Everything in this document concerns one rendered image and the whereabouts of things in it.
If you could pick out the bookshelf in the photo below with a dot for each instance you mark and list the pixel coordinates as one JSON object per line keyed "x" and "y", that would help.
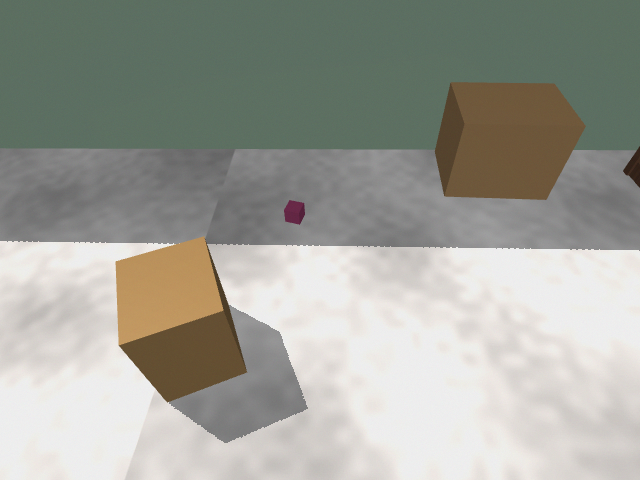
{"x": 633, "y": 167}

